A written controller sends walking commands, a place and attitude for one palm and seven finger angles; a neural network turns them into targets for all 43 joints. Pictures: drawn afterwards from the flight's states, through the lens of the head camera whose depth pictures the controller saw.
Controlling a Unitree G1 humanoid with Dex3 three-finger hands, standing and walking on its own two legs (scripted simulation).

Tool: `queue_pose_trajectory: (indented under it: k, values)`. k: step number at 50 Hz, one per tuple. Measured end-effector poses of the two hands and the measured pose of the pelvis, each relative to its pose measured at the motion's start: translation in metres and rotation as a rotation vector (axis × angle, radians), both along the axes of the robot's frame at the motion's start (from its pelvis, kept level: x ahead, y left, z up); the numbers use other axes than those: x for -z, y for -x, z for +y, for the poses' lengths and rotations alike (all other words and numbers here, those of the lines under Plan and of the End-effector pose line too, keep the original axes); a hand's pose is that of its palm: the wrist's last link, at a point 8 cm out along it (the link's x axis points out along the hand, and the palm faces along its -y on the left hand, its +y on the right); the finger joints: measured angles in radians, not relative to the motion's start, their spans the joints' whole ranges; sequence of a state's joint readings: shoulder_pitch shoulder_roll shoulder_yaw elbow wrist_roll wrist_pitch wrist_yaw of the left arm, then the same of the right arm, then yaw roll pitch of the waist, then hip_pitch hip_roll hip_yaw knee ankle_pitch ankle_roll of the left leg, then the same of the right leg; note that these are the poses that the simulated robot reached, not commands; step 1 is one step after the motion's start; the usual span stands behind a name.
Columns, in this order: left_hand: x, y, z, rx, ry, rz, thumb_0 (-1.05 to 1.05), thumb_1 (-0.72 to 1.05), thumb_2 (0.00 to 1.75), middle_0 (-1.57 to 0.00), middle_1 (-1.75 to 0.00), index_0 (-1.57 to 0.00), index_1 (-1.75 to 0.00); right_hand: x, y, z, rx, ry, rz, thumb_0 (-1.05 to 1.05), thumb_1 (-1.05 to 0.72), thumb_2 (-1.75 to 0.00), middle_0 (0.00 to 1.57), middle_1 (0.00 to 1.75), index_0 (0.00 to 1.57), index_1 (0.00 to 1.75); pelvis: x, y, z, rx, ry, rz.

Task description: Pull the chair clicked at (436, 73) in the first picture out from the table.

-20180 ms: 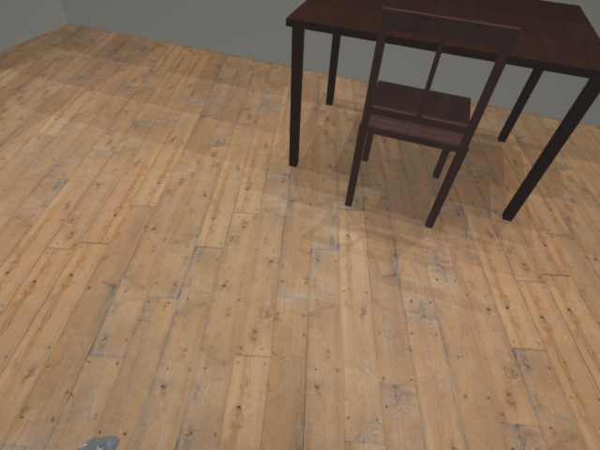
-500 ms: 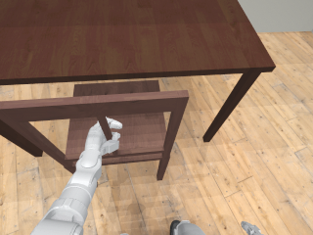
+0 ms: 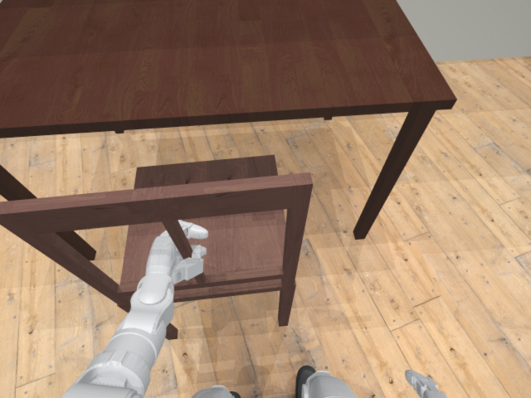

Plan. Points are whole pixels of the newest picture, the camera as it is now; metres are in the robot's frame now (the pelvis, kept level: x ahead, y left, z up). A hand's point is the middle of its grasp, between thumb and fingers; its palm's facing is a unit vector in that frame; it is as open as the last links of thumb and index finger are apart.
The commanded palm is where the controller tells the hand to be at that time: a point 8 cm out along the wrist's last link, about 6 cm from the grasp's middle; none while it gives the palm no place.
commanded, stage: step backward, pulling the chair out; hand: left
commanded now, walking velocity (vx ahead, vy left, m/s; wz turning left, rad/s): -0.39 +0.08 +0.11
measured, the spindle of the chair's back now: (187, 253) +0.36 +0.15 -0.08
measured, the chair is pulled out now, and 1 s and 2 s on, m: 0.13 0.22 0.42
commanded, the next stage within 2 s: none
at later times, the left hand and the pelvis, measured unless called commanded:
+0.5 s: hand (195, 294) +0.28 +0.12 -0.06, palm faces +0.05 -0.98 -0.19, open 5.1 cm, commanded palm +0.27 +0.17 -0.06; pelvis -0.06 -0.01 -0.01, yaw +3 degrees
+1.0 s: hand (187, 313) +0.25 +0.13 -0.06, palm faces +0.06 -0.98 -0.18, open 5.0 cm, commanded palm +0.22 +0.18 -0.06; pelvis -0.10 -0.02 +0.01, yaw +5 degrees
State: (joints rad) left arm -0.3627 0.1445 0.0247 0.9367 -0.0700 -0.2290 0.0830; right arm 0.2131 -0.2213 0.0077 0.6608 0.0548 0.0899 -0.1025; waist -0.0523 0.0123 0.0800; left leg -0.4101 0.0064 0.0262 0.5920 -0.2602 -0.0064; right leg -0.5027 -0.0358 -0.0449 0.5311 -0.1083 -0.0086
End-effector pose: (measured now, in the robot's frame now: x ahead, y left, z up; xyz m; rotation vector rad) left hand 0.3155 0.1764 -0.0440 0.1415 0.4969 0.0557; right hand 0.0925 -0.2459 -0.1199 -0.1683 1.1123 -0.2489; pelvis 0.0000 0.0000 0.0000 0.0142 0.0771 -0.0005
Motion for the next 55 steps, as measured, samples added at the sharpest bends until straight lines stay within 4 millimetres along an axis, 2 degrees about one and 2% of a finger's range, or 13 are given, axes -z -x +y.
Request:
queue_pose_trajectory:
  k: [10,15,20,25,33,36,40,44,47,51,55]
  values:
    - [0.0,0.031,-0.003,0.025,-0.005,0.003,0.05,0.76,0.83,-0.35,-1.16,-0.5,-1.45,-0.007,0.036,-0.019,-0.023,0.079,0.004,0.01,-0.91,-0.9,0.2,0.3,0.2,0.3,0.001,0.029,0.008,-0.032,0.005,-0.035]
    - [0.0,0.042,-0.001,0.027,-0.008,0.002,0.05,0.75,0.83,-0.35,-1.17,-0.5,-1.45,-0.006,0.046,-0.01,-0.019,0.065,-0.024,0.01,-0.91,-0.9,0.2,0.3,0.2,0.3,0.003,0.039,0.007,-0.022,0.0,-0.052]
    - [0.0,0.05,0.0,0.006,-0.031,-0.015,0.04,0.74,0.84,-0.36,-1.2,-0.5,-1.45,0.008,0.049,-0.001,-0.044,0.011,-0.044,0.01,-0.91,-0.9,0.2,0.3,0.2,0.3,0.012,0.048,-0.005,-0.031,-0.016,-0.09]
    - [0.0,0.058,-0.002,-0.029,-0.041,-0.014,0.04,0.73,0.84,-0.38,-1.2,-0.5,-1.45,0.017,0.053,-0.003,-0.062,-0.018,-0.047,0.01,-0.91,-0.9,0.21,0.3,0.21,0.3,0.014,0.058,-0.01,-0.046,-0.021,-0.085]
    - [0.001,0.07,0.001,0.012,-0.022,-0.024,0.03,0.74,0.83,-0.35,-1.25,-0.5,-1.45,0.003,0.073,-0.011,-0.107,0.071,-0.023,0.01,-0.91,-0.9,0.21,0.3,0.21,0.3,0.011,0.077,0.005,-0.099,-0.008,-0.029]
    - [0.0,0.076,0.004,0.027,-0.016,-0.015,0.02,0.75,0.82,-0.32,-1.26,-0.5,-1.45,-0.004,0.083,-0.007,-0.112,0.087,0.001,0.01,-0.91,-0.9,0.2,0.3,0.2,0.3,0.005,0.083,0.01,-0.097,-0.003,-0.028]
    - [-0.002,0.085,0.007,0.014,-0.006,0.016,0.03,0.76,0.82,-0.3,-1.24,-0.5,-1.45,-0.005,0.091,0.005,-0.124,0.043,0.059,0.01,-0.91,-0.9,0.2,0.3,0.2,0.3,-0.006,0.081,0.007,-0.112,0.039,-0.017]
    - [-0.001,0.086,0.008,0.01,-0.028,0.004,0.03,0.75,0.83,-0.34,-1.26,-0.5,-1.45,0.005,0.092,0.014,-0.166,-0.023,0.095,0.01,-0.91,-0.9,0.2,0.3,0.2,0.3,-0.004,0.08,-0.005,-0.092,0.036,-0.012]
    - [-0.002,0.087,0.007,-0.015,-0.036,0.011,0.03,0.74,0.83,-0.35,-1.25,-0.5,-1.45,0.011,0.089,0.014,-0.172,-0.051,0.092,0.01,-0.91,-0.9,0.21,0.3,0.21,0.3,-0.006,0.089,-0.013,-0.085,0.052,-0.024]
    - [-0.003,0.089,0.005,-0.047,-0.025,0.034,0.04,0.74,0.82,-0.35,-1.23,-0.5,-1.45,0.006,0.082,0.004,-0.145,-0.031,0.044,0.01,-0.91,-0.9,0.21,0.3,0.21,0.3,-0.011,0.103,-0.016,-0.081,0.011,-0.029]
    - [-0.004,0.096,0.004,-0.028,-0.026,0.036,0.04,0.75,0.81,-0.34,-1.22,-0.5,-1.45,-0.002,0.076,-0.009,-0.142,0.037,-0.017,0.01,-0.91,-0.9,0.21,0.3,0.21,0.3,-0.009,0.114,-0.008,-0.087,-0.002,-0.037]
